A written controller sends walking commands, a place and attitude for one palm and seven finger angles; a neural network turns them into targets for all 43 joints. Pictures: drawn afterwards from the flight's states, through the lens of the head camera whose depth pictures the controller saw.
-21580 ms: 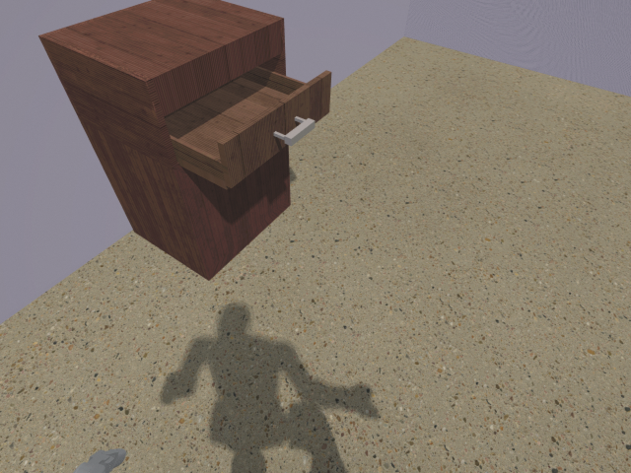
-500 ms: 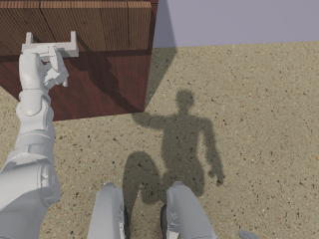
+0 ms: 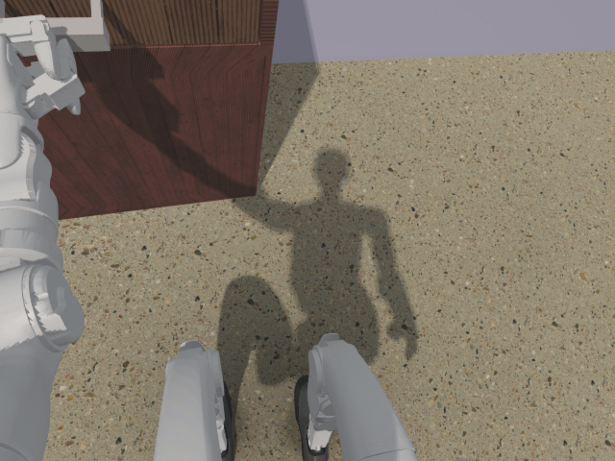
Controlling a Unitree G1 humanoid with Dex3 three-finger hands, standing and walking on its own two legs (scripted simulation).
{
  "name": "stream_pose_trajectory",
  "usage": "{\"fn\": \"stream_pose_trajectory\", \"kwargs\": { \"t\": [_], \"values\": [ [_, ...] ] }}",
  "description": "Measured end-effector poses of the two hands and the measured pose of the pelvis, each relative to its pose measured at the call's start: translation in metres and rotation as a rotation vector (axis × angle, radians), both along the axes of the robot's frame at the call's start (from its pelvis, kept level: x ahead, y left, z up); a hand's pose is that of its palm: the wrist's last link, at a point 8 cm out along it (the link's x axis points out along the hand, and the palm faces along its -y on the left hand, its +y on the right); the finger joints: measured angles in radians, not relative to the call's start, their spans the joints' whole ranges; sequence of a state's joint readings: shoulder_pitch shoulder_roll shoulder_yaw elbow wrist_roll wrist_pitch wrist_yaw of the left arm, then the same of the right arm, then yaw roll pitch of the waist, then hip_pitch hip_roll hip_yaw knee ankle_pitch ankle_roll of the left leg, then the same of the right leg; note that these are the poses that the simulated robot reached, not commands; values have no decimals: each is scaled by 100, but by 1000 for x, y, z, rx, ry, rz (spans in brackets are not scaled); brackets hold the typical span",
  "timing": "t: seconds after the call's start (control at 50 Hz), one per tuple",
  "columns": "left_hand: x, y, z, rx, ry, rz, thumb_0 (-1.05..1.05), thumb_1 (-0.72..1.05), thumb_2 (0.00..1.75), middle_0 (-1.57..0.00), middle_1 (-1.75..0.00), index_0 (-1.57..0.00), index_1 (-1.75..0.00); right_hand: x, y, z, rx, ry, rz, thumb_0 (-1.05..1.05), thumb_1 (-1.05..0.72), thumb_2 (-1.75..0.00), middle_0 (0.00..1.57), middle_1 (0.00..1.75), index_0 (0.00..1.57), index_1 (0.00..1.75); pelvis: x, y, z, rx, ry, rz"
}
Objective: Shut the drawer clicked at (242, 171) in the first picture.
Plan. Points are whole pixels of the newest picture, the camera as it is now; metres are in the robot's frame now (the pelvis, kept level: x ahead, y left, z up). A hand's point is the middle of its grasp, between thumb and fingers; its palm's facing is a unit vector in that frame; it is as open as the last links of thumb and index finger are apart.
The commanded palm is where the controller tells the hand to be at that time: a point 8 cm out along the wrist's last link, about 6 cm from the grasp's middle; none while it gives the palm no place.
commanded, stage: push the drawer shut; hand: left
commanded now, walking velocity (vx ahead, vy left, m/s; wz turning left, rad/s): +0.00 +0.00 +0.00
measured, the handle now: (48, 20) +0.62 +0.26 +0.05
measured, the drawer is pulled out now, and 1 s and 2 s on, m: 0.00 0.00 0.00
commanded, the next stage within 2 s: pull the fist back off the drawer in 0.20 s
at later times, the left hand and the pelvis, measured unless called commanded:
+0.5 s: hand (55, 70) +0.55 +0.24 +0.04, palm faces +0.14 -0.99 -0.06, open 3.2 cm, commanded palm +0.57 +0.23 +0.05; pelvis -0.03 +0.00 -0.01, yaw -1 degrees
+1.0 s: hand (79, 78) +0.54 +0.22 +0.05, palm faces +0.16 -0.99 -0.05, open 3.2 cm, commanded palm +0.52 +0.23 +0.05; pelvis +0.01 +0.01 +0.02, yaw +0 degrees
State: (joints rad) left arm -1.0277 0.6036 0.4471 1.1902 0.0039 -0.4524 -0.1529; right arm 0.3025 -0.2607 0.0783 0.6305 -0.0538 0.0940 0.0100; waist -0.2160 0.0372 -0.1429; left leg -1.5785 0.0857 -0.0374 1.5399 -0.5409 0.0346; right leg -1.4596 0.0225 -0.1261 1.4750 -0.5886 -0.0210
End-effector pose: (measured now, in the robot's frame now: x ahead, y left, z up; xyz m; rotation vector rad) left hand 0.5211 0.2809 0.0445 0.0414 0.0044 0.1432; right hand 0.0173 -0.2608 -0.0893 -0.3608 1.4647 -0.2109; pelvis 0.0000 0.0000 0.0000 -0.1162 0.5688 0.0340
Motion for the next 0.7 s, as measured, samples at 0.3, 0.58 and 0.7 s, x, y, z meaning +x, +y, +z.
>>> {"fn": "stream_pose_trajectory", "kwargs": {
  "t": [0.3,0.58,0.7],
  "values": [
    [5,11,0,10,1,-1,-4,54,91,-140,-160,-140,-160,-23,0,1,-54,-7,19,0,-90,-89,20,30,21,30,-20,1,-13,-22,11,11],
    [5,12,3,12,21,-8,-2,54,90,-140,-160,-140,-160,-41,10,6,-46,-1,16,0,-90,-89,20,30,21,30,-26,6,-10,-32,10,10],
    [2,7,3,6,16,-5,0,61,89,-140,-160,-140,-160,-41,15,7,-21,11,6,0,-90,-89,20,30,21,30,-22,9,-6,-29,8,8]
  ]
}}
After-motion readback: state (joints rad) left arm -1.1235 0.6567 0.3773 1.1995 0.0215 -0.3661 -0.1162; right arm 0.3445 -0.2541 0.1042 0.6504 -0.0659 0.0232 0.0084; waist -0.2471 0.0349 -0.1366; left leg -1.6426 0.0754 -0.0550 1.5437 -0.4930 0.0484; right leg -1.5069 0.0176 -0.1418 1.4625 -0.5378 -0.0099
